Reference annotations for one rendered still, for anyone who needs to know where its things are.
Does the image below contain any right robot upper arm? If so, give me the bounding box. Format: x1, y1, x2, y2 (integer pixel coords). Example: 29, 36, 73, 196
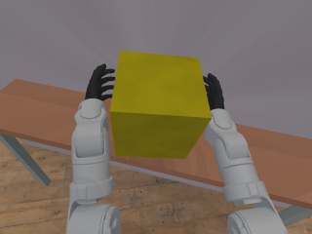
227, 207, 287, 234

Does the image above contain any left robot upper arm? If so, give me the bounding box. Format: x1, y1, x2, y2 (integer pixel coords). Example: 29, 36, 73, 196
66, 204, 122, 234

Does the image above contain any table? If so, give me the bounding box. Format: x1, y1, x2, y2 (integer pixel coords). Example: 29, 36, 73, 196
0, 78, 312, 227

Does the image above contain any robot right forearm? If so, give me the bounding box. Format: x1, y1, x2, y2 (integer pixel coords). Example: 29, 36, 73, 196
204, 108, 288, 234

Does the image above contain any left robot hand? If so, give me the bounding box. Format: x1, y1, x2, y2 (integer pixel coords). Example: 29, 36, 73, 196
85, 63, 115, 101

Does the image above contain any robot left forearm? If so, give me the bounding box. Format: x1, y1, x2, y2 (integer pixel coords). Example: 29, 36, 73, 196
65, 98, 114, 234

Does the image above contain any carton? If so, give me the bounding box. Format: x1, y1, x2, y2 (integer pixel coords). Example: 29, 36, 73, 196
109, 50, 212, 159

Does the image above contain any right robot hand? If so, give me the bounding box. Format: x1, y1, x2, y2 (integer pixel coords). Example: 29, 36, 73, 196
203, 73, 225, 111

